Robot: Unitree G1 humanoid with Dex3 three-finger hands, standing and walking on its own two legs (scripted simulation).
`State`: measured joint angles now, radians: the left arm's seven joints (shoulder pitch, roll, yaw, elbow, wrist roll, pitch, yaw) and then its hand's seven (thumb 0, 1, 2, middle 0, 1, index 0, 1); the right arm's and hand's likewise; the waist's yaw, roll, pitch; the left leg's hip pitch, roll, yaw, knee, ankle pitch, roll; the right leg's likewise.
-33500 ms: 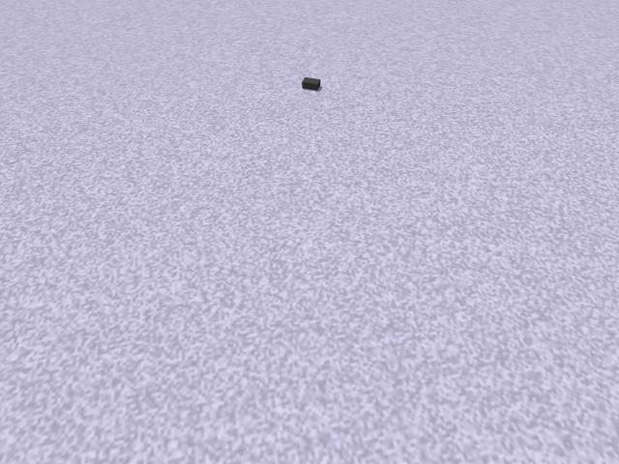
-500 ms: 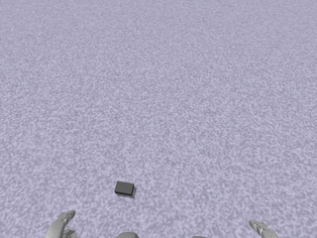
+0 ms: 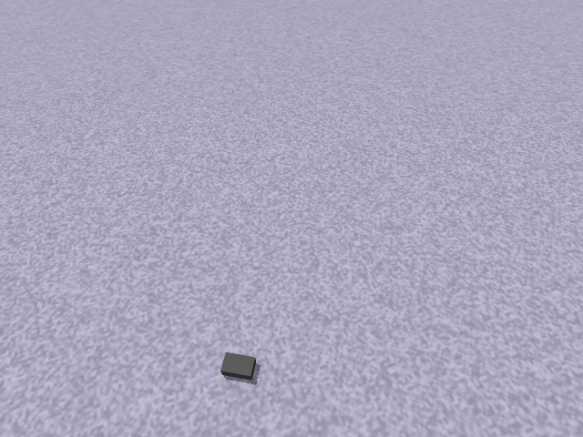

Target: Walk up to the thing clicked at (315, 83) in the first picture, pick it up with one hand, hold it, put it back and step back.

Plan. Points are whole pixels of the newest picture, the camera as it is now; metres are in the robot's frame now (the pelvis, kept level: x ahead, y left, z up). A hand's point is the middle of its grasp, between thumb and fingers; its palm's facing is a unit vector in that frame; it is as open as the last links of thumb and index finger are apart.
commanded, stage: stand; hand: left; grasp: from above
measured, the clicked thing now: (238, 366) +0.47 +0.21 -0.75
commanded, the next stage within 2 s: step back in 1.78 s
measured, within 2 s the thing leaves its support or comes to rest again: neither
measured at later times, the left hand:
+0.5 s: hand out of the picture +0.04 +0.23 -0.16, palm faces +0.02 -0.94 -0.33, open 7.4 cm
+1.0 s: hand out of the picture +0.08 +0.22 -0.15, palm faces +0.00 -0.94 -0.34, open 7.3 cm
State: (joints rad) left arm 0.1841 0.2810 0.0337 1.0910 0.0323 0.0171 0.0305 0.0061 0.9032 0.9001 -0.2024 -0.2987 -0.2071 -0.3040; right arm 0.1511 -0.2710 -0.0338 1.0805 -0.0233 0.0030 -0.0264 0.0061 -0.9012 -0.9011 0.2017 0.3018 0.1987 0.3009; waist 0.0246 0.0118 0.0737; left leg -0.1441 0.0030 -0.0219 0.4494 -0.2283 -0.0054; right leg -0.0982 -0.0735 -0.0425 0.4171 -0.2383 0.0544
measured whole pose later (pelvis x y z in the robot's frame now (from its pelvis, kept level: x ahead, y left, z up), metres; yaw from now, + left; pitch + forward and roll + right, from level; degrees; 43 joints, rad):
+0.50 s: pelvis +0.00 -0.02 +0.00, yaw +0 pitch -4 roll +0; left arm 0.15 0.30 0.03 1.15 0.02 0.01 0.01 0.00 0.90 0.90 -0.20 -0.30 -0.21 -0.30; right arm 0.15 -0.31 -0.02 1.13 -0.02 0.01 -0.01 0.01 -0.90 -0.90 0.20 0.30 0.20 0.30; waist 0.01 0.02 0.08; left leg -0.13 0.03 -0.04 0.38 -0.18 -0.03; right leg -0.08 -0.05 -0.06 0.35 -0.20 0.03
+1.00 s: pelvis +0.01 -0.02 +0.01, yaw +0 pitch -3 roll +0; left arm 0.11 0.31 0.03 1.14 0.02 0.00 0.00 0.00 0.90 0.90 -0.20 -0.30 -0.21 -0.30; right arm 0.11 -0.32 -0.01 1.14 -0.01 0.00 -0.01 0.00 -0.90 -0.90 0.20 0.30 0.20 0.30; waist 0.00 0.02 0.07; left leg -0.12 0.04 -0.03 0.34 -0.18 -0.04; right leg -0.08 -0.04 -0.05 0.34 -0.21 0.02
